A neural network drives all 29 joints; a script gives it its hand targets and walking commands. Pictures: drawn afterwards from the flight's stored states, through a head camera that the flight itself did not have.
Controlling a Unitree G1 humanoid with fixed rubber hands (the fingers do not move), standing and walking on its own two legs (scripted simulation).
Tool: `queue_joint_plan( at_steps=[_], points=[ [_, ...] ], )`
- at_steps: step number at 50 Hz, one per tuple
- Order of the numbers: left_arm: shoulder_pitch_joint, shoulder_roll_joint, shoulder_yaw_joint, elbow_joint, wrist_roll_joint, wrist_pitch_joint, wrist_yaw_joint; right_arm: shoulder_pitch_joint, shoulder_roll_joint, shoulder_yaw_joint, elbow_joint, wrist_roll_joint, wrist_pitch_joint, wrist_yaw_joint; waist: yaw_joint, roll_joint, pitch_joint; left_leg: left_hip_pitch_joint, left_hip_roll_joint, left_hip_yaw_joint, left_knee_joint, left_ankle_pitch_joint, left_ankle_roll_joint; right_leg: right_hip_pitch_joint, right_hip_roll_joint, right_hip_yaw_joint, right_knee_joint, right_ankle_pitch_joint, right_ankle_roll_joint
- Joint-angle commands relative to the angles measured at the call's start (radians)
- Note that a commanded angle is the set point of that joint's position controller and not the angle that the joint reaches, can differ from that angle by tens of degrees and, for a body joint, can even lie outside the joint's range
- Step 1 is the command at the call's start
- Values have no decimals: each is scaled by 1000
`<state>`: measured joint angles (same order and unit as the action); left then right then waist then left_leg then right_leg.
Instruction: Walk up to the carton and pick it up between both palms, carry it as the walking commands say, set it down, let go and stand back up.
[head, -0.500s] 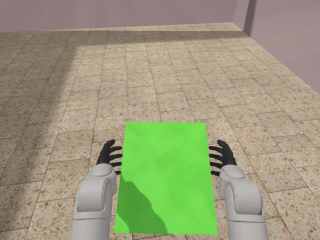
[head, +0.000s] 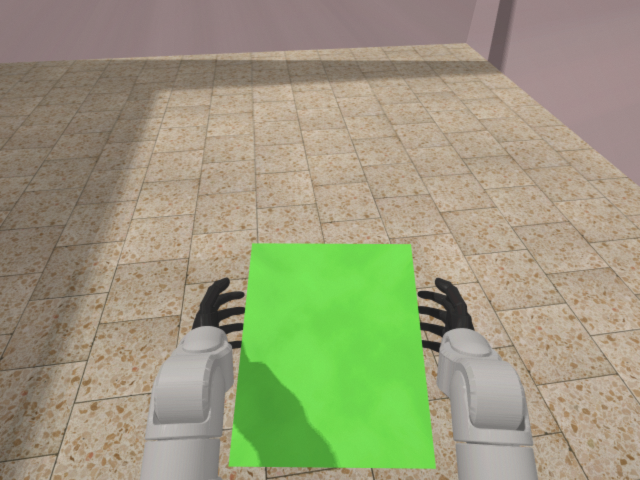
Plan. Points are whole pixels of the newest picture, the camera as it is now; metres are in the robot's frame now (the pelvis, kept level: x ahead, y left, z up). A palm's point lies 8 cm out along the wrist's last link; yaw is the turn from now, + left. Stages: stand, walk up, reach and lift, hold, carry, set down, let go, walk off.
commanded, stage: carry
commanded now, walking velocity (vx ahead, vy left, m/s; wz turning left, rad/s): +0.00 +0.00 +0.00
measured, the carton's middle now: (330, 356) +0.30 +0.00 -0.02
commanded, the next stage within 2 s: none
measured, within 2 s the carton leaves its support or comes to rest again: neither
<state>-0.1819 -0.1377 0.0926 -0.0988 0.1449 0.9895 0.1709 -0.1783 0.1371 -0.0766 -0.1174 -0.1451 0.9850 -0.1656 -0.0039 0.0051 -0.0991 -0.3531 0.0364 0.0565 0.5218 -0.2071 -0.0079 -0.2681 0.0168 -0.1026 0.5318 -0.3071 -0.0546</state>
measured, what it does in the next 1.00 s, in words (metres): stands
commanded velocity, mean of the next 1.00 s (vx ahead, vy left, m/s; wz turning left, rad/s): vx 0.00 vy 0.00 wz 0.00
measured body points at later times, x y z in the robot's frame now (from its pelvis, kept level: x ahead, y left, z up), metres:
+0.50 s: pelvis +0.00 +0.00 +0.00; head -0.02 +0.00 +0.45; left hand +0.29 +0.15 +0.07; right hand +0.29 -0.15 +0.07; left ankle +0.04 +0.12 -0.73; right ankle -0.02 -0.08 -0.73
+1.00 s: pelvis +0.00 +0.00 +0.00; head -0.01 +0.00 +0.45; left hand +0.29 +0.15 +0.07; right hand +0.29 -0.15 +0.07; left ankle +0.04 +0.12 -0.73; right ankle -0.02 -0.08 -0.73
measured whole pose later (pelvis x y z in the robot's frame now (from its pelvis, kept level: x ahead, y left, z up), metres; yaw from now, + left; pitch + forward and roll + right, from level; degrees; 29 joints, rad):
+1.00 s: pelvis +0.00 +0.00 +0.00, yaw +0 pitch +2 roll +0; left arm -0.19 -0.14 0.08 -0.15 0.14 1.04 0.19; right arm -0.18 0.14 -0.07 -0.16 -0.14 1.03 -0.18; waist 0.00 0.01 -0.10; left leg -0.35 0.03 0.05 0.52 -0.21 -0.01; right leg -0.26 0.02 -0.11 0.53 -0.31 -0.05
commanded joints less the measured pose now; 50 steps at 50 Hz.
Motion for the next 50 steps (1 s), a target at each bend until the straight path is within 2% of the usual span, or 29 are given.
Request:
queue_joint_plan(
  at_steps=[1,50],
  points=[
    [-409,-883,-495,-127,-284,-35,-218,-384,883,501,-110,284,-29,219,0,-4,-243,110,98,-78,-41,174,24,72,-151,124,-90,243,12],
    [-413,-903,-510,-173,-306,18,-207,-386,900,510,-153,303,23,211,1,-4,-242,113,97,-81,-44,179,27,81,-151,119,-92,252,14]
  ],
)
